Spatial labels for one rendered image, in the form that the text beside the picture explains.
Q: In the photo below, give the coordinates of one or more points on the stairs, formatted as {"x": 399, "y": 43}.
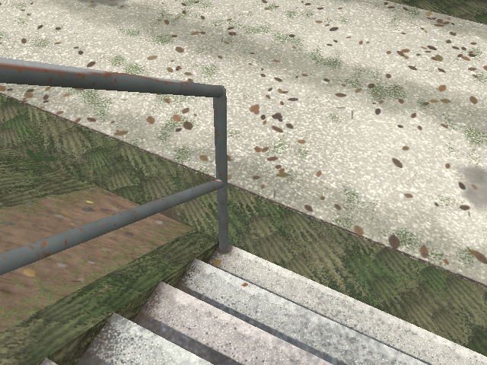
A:
{"x": 240, "y": 309}

